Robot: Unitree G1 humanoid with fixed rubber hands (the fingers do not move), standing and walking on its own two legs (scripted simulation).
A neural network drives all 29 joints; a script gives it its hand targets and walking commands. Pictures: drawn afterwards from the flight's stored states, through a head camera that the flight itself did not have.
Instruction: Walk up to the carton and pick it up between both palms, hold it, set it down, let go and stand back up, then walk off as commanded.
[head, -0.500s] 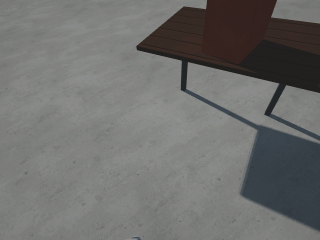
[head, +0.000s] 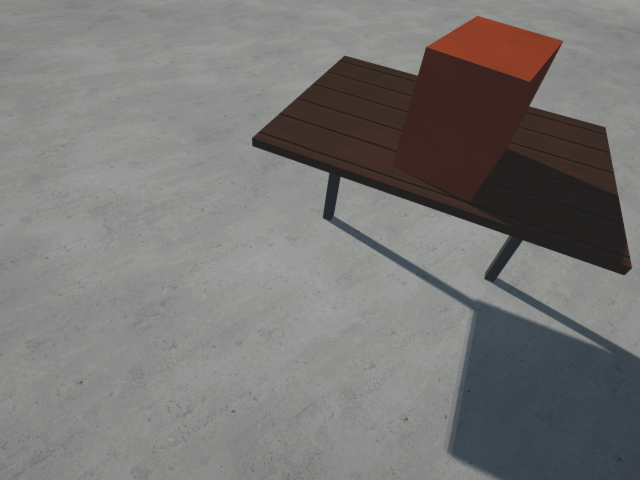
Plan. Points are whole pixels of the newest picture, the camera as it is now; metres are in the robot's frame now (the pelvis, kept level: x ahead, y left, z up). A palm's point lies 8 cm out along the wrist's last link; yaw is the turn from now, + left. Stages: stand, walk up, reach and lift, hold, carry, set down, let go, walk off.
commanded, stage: walk up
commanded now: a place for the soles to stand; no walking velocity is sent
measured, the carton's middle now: (473, 106) +0.91 -0.28 +0.08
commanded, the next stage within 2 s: none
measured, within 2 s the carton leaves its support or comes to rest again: neither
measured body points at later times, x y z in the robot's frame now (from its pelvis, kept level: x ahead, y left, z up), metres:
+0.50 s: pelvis +0.08 -0.07 -0.03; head +0.12 -0.07 +0.42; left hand +0.20 +0.23 -0.14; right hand +0.14 -0.40 -0.14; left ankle +0.14 +0.03 -0.70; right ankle +0.14 -0.12 -0.74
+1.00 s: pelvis +0.07 -0.10 -0.03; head +0.11 -0.08 +0.41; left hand +0.20 +0.19 -0.16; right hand +0.08 -0.44 -0.11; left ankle +0.16 +0.02 -0.74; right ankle +0.03 -0.24 -0.73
